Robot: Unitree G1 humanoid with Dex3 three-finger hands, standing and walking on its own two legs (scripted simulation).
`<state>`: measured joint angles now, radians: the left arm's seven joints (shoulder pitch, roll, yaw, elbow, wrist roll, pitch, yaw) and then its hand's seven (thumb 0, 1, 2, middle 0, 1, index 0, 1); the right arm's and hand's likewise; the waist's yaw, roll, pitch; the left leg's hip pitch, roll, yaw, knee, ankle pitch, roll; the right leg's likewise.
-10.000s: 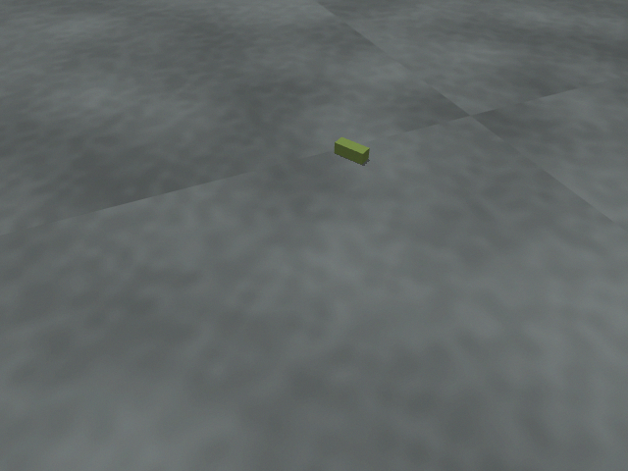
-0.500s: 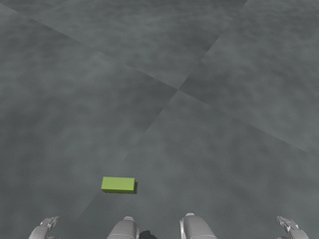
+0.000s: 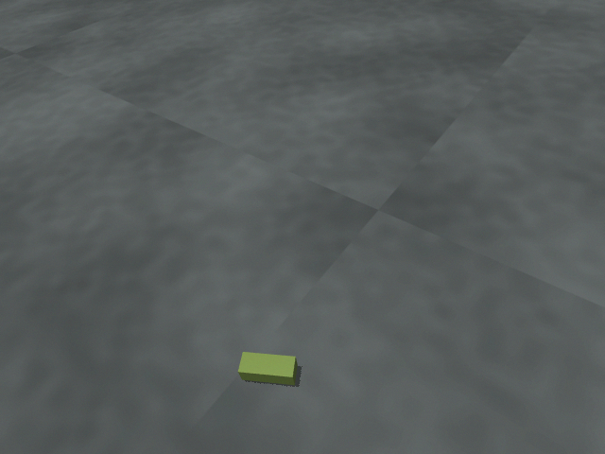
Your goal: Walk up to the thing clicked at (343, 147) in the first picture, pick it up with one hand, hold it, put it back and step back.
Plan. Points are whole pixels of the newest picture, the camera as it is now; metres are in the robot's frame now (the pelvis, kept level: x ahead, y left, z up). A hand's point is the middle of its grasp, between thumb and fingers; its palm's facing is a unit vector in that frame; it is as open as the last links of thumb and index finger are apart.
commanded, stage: walk up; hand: left
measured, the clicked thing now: (268, 368) +0.54 +0.23 -0.73
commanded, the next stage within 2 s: none
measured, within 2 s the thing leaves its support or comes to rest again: neither
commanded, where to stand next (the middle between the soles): +0.15 +0.00 m, yaw -4 degrees
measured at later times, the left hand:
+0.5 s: hand out of the picture +0.01 +0.33 -0.14, palm faces -0.11 -0.94 -0.31, open 7.4 cm
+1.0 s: hand out of the picture +0.09 +0.30 -0.13, palm faces -0.09 -0.90 -0.42, open 7.4 cm
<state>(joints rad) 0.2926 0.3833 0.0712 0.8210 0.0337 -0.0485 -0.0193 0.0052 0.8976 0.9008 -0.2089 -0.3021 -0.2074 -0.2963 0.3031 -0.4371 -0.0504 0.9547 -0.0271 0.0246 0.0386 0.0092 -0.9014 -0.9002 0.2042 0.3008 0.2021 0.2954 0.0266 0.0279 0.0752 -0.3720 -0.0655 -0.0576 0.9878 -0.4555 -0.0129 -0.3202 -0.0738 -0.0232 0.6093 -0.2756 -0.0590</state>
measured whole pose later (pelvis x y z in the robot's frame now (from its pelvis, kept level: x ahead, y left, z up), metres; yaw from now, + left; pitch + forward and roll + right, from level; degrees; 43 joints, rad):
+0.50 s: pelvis -0.04 +0.05 +0.02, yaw -4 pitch -4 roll -1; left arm 0.34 0.44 0.07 0.93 0.02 0.02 -0.08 0.01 0.90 0.90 -0.20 -0.30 -0.20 -0.30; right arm 0.37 -0.39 -0.07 0.93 -0.04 -0.06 0.03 0.01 -0.90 -0.90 0.21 0.30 0.20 0.30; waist -0.03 -0.05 0.05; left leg -0.15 0.03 0.07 0.38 -0.25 0.06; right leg -0.49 0.02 0.10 0.97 -0.24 0.03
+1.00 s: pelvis +0.06 +0.02 +0.00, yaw -5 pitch -4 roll +0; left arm 0.37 0.39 0.04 0.89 0.01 -0.07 0.00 0.01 0.90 0.90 -0.21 -0.30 -0.21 -0.30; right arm 0.27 -0.40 -0.06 0.92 -0.01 0.00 0.06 0.01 -0.90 -0.90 0.20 0.30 0.20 0.30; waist 0.03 0.05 0.12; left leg -0.49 0.03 -0.05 0.74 -0.17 -0.01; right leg -0.06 -0.03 -0.05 0.48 -0.36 0.01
